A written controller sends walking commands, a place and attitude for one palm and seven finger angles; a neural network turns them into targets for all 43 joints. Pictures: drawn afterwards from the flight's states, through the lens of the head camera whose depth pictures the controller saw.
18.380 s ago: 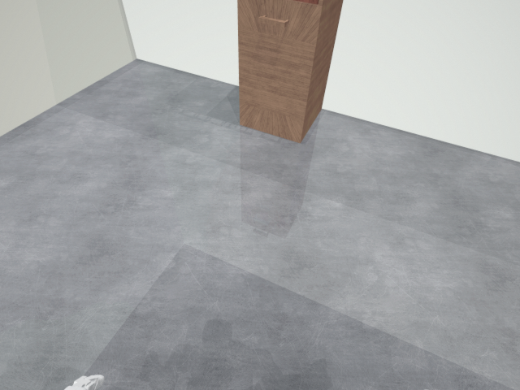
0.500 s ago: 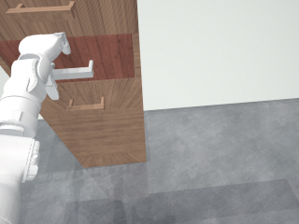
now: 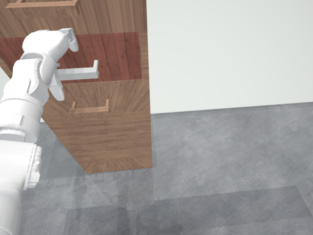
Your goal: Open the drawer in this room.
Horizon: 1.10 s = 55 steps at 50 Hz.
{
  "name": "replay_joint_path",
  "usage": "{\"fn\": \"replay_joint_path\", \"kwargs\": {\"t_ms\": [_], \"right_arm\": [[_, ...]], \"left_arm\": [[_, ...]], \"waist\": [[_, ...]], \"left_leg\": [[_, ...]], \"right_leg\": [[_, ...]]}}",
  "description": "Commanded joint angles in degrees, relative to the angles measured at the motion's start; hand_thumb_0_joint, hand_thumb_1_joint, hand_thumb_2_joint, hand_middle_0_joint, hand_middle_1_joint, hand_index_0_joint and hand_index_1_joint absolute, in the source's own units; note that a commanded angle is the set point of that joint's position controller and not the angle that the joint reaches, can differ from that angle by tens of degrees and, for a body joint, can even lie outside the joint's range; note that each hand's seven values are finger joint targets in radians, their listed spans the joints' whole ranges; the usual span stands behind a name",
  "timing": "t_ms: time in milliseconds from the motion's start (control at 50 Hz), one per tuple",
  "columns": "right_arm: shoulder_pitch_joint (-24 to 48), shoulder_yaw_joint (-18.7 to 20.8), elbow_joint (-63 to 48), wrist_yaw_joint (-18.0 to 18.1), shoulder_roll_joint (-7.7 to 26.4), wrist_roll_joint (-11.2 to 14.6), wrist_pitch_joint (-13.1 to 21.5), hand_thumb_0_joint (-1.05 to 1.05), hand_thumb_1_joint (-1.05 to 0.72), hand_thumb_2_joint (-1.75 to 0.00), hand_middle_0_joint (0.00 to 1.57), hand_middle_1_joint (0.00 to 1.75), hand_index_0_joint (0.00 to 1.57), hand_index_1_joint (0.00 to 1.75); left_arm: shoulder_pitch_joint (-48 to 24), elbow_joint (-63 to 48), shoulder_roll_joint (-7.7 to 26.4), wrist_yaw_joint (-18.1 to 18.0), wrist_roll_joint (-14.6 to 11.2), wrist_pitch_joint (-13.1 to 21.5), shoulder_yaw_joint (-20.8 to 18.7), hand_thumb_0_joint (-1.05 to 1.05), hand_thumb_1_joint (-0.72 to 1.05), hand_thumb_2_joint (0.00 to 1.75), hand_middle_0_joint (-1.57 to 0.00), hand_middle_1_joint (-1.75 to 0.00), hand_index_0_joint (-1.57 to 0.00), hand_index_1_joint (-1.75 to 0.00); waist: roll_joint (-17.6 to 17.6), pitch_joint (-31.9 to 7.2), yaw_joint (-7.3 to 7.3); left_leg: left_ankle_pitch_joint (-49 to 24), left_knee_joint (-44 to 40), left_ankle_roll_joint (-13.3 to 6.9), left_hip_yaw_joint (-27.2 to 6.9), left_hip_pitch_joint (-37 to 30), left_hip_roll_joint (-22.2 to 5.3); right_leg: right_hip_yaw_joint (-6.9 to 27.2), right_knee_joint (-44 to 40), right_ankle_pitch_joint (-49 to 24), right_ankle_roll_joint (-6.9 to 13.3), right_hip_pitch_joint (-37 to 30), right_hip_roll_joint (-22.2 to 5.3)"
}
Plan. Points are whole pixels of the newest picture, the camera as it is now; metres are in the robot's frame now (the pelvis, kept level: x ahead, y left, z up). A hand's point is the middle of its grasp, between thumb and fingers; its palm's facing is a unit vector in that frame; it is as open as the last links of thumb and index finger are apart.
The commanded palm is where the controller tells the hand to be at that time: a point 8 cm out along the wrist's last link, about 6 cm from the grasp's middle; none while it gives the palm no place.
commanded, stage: re-aim the fingers above the handle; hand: left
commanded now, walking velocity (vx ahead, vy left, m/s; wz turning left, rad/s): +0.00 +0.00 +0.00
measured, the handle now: (74, 69) +0.55 +0.23 +0.11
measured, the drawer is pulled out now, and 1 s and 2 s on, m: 0.00 0.00 0.00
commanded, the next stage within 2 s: lower the fingers behind the handle in 1.68 s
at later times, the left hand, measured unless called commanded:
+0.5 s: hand (61, 65) +0.50 +0.23 +0.17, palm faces +0.00 -0.02 -1.00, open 13.8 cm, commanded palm +0.48 +0.24 +0.23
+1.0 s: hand (50, 76) +0.45 +0.24 +0.17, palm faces +0.02 +0.01 -1.00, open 13.8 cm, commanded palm +0.44 +0.25 +0.23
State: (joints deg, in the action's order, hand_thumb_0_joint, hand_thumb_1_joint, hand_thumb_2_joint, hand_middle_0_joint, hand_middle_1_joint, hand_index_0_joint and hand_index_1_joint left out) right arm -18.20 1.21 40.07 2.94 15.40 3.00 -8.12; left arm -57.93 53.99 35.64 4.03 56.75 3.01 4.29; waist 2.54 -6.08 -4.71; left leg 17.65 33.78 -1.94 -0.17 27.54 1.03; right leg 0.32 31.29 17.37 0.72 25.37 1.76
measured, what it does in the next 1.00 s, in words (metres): stands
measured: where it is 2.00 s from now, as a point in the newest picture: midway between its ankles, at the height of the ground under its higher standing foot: outside the picture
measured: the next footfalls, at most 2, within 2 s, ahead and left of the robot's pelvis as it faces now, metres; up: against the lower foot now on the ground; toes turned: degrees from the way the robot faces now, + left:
none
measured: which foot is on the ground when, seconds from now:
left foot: down 0.00-1.00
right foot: down 0.00-1.00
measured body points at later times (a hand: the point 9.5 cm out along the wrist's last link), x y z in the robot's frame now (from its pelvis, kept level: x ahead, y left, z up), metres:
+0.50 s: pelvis +0.00 +0.00 +0.00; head +0.06 -0.01 +0.45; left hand +0.49 +0.23 +0.22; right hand +0.05 -0.27 -0.13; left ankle -0.02 +0.10 -0.73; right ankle -0.03 -0.12 -0.73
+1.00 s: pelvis +0.00 -0.01 +0.00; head +0.04 -0.02 +0.45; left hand +0.44 +0.24 +0.23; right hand +0.11 -0.27 -0.12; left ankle -0.02 +0.10 -0.73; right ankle -0.03 -0.12 -0.73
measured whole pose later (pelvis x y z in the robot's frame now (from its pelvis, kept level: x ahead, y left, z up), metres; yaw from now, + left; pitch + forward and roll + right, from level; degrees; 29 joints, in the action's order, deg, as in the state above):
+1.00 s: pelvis +0.00 -0.01 +0.00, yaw +2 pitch +9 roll -1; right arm -14.2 1.5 38.7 3.4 15.9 3.6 -7.5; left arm -49.1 41.5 34.4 4.4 54.7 2.1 6.5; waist 2.8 -4.8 -1.1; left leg 17.2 32.7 -1.4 -1.6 24.0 1.4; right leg -1.1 30.8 17.8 1.2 21.6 1.4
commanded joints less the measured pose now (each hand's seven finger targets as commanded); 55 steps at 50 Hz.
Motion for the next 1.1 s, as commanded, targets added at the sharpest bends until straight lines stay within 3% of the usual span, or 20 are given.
{"fn": "replay_joint_path", "kwargs": {"t_ms": [0,60,100,140,200,260,360,440,460,560,580,660,680,700,780,840,860,920,1000,1080], "right_arm": [[-3.34,2.56,-5.34,0.64,8.91,-0.84,0.90,0.00,-0.90,-0.90,0.20,0.30,0.20,0.30],[-3.10,2.25,-6.22,0.70,8.78,-0.53,0.87,0.00,-0.90,-0.90,0.20,0.30,0.20,0.30],[-3.48,2.73,-6.69,0.83,9.03,-0.81,1.04,0.00,-0.90,-0.90,0.20,0.30,0.20,0.30],[-3.90,3.12,-6.97,0.69,8.57,-0.81,1.22,0.00,-0.90,-0.90,0.20,0.30,0.20,0.30],[-4.57,3.70,-6.35,0.55,8.68,-0.68,1.20,0.00,-0.90,-0.90,0.20,0.30,0.20,0.30],[-4.54,3.85,-5.59,0.45,8.77,-0.58,1.36,0.00,-0.90,-0.90,0.20,0.30,0.20,0.30],[-3.80,3.36,-4.46,0.10,8.50,-0.31,1.16,0.00,-0.90,-0.90,0.20,0.30,0.20,0.30],[-3.91,3.09,-4.69,0.00,8.61,-0.68,1.14,0.00,-0.90,-0.90,0.20,0.30,0.20,0.30],[-3.60,3.05,-5.08,0.01,8.41,-0.69,1.04,0.00,-0.90,-0.90,0.20,0.30,0.20,0.30],[-2.54,2.43,-6.35,0.74,8.75,-0.62,0.69,0.00,-0.90,-0.90,0.20,0.30,0.20,0.30],[-2.32,2.31,-6.68,0.84,8.67,-0.50,0.58,0.00,-0.90,-0.90,0.20,0.30,0.20,0.30],[-0.25,2.82,-9.65,0.40,8.35,-0.40,0.49,0.00,-0.90,-0.90,0.20,0.30,0.20,0.30],[0.32,2.86,-9.95,0.43,8.48,-0.21,0.26,0.00,-0.90,-0.90,0.20,0.30,0.20,0.30],[0.39,3.00,-9.69,0.37,8.64,-0.17,0.11,0.00,-0.90,-0.90,0.20,0.30,0.20,0.30],[1.61,3.10,-9.06,0.72,8.67,0.58,0.41,0.00,-0.90,-0.90,0.20,0.30,0.20,0.30],[1.61,3.46,-7.85,0.87,8.02,0.43,1.26,0.00,-0.90,-0.90,0.20,0.30,0.20,0.30],[1.34,3.35,-7.18,0.90,8.17,0.32,1.43,0.00,-0.90,-0.90,0.20,0.30,0.20,0.30],[1.61,2.96,-6.21,0.91,7.83,0.31,1.99,0.00,-0.90,-0.90,0.20,0.30,0.20,0.30],[1.76,2.31,-5.89,0.80,8.23,0.00,1.87,0.00,-0.90,-0.90,0.20,0.30,0.20,0.30],[2.54,1.27,-6.33,0.98,8.56,0.18,1.34,0.00,-0.90,-0.90,0.20,0.30,0.20,0.30]], "left_arm": [[-26.90,-7.96,19.91,-3.73,1.14,-0.78,-8.58,0.00,-0.50,0.30,-0.30,-1.20,-0.30,-1.20],[-26.27,-7.05,19.43,-4.10,2.03,-1.30,-7.38,0.00,-0.50,0.30,-0.30,-1.20,-0.30,-1.20],[-26.74,-9.57,21.65,-4.35,2.16,-0.60,-9.45,0.00,-0.50,0.30,-0.30,-1.20,-0.30,-1.20],[-27.67,-12.77,18.92,-4.24,1.89,-0.01,-7.39,0.00,-0.50,0.30,-0.30,-1.20,-0.30,-1.20],[-27.70,-14.87,15.14,-3.52,0.81,0.46,-4.87,0.00,-0.50,0.30,-0.30,-1.20,-0.30,-1.20],[-28.09,-16.30,15.59,-3.42,-0.30,0.56,-5.52,0.00,-0.50,0.30,-0.30,-1.20,-0.30,-1.20],[-28.70,-12.41,11.77,-3.39,-0.37,-1.24,-2.36,0.00,-0.50,0.30,-0.30,-1.20,-0.30,-1.20],[-29.46,-11.76,15.40,-3.98,0.51,-1.90,-5.28,0.00,-0.50,0.30,-0.30,-1.20,-0.30,-1.20],[-28.64,-11.37,14.79,-3.95,0.72,-2.13,-4.85,0.00,-0.50,0.30,-0.30,-1.20,-0.30,-1.20],[-24.62,-8.47,20.59,-4.07,1.52,-2.73,-9.16,0.00,-0.50,0.30,-0.30,-1.20,-0.30,-1.20],[-24.78,-9.05,19.77,-3.89,1.83,-2.65,-8.17,0.00,-0.50,0.30,-0.30,-1.20,-0.30,-1.20],[-13.32,-19.01,19.06,-2.64,1.06,-1.18,-9.53,0.00,-0.50,0.30,-0.30,-1.20,-0.30,-1.20],[-11.95,-20.55,19.61,-2.37,0.78,-1.09,-10.06,0.00,-0.50,0.30,-0.30,-1.20,-0.30,-1.20],[-13.09,-22.02,16.91,-1.85,-0.01,-0.97,-7.74,0.00,-0.50,0.30,-0.30,-1.20,-0.30,-1.20],[-15.34,-25.51,15.92,-1.33,-2.77,-1.00,-7.06,0.00,-0.50,0.30,-0.30,-1.20,-0.30,-1.20],[-21.24,-29.28,13.21,-1.90,-2.93,-0.28,-4.08,0.00,-0.50,0.30,-0.30,-1.20,-0.30,-1.20],[-22.51,-28.47,14.48,-2.27,-2.55,-0.19,-5.01,0.00,-0.50,0.30,-0.30,-1.20,-0.30,-1.20],[-25.71,-25.83,12.28,-2.77,-2.47,-0.36,-2.70,0.00,-0.50,0.30,-0.30,-1.20,-0.30,-1.20],[-24.21,-18.53,13.70,-2.94,-2.25,-2.15,-4.27,0.00,-0.50,0.30,-0.30,-1.20,-0.30,-1.20],[-21.69,-9.51,15.27,-2.08,-0.60,-4.68,-4.55,0.00,-0.50,0.30,-0.30,-1.20,-0.30,-1.20]], "waist": [[0.00,-20.21,0.80],[-0.14,-20.14,0.81],[-0.04,-24.27,1.35],[1.89,-26.61,0.65],[1.98,-25.40,-0.79],[3.36,-23.82,-0.52],[3.00,-18.14,-1.31],[3.47,-22.04,0.11],[2.62,-22.51,0.02],[-2.09,-22.74,1.63],[-1.21,-22.40,1.43],[1.68,-25.79,4.30],[1.14,-24.74,4.06],[1.03,-24.29,2.89],[-1.04,-18.35,1.51],[3.62,-19.21,0.46],[4.20,-19.06,0.47],[3.71,-18.27,-0.30],[1.66,-18.94,0.95],[-2.85,-15.41,1.62]], "left_leg": [[-25.13,-1.36,-0.80,0.37,-10.85,-0.20],[-24.11,-1.59,-0.70,0.53,-9.69,-0.49],[-26.50,-1.04,-0.86,0.75,-11.17,-0.60],[-29.23,-0.21,-1.03,0.60,-14.34,-0.72],[-32.92,0.43,-1.05,-0.11,-17.40,-1.08],[-30.97,0.03,-0.97,-0.35,-18.19,-0.92],[-27.64,-0.91,-0.59,-0.67,-16.09,-0.73],[-29.00,-0.82,-0.44,-0.50,-15.67,-0.47],[-28.81,-0.80,-0.52,-0.28,-15.44,-0.48],[-26.22,-1.47,-1.05,0.95,-10.34,-0.26],[-26.74,-1.48,-1.03,1.03,-10.36,-0.28],[-33.31,-1.13,-1.39,1.10,-14.36,-0.67],[-33.24,-1.06,-1.50,1.04,-14.65,-0.72],[-33.91,-0.92,-1.55,1.04,-15.27,-0.67],[-27.26,-2.00,-1.80,0.59,-15.05,-0.25],[-27.60,-1.57,-1.63,-0.04,-19.35,0.02],[-26.75,-1.68,-1.30,-0.36,-19.33,0.03],[-24.42,-1.83,-1.05,-0.58,-19.13,0.27],[-24.87,-2.23,-0.67,-0.26,-16.57,0.58],[-19.91,-3.34,-0.73,0.32,-10.81,0.50]], "right_leg": [[-0.37,-1.51,-20.39,1.50,-7.93,0.66],[-0.52,-1.08,-19.84,1.22,-7.64,0.58],[-0.05,-0.75,-22.03,1.20,-9.96,0.53],[-0.02,-0.60,-23.21,0.95,-8.75,0.62],[-0.36,-1.28,-22.76,0.87,-5.86,1.02],[-0.52,-1.79,-21.12,0.97,-4.61,1.10],[-1.23,-2.25,-18.53,1.34,-2.16,1.23],[-0.91,-1.38,-20.50,1.62,-5.27,1.04],[-0.88,-1.29,-20.74,1.49,-5.99,0.95],[-0.15,-1.02,-23.84,0.98,-11.53,0.31],[-0.21,-0.93,-24.21,1.00,-11.27,0.29],[0.28,-0.68,-27.03,0.98,-13.93,0.18],[0.25,-0.93,-26.78,0.92,-13.58,0.33],[0.26,-1.36,-27.17,0.93,-12.93,0.34],[-0.21,-2.76,-23.70,0.76,-10.48,0.47],[-0.29,-3.19,-20.92,1.16,-7.15,0.68],[-0.49,-3.17,-19.67,1.32,-6.43,0.72],[-0.77,-3.28,-17.61,1.42,-5.19,0.65],[-0.89,-2.88,-19.30,1.64,-7.78,0.33],[-0.75,-2.76,-17.63,1.19,-8.96,-0.30]]}}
